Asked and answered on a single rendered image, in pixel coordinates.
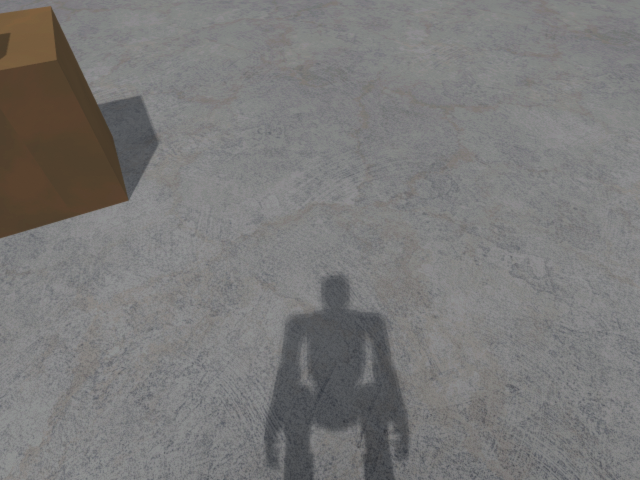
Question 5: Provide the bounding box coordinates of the pedestal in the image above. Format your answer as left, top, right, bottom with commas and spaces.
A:
0, 6, 129, 238

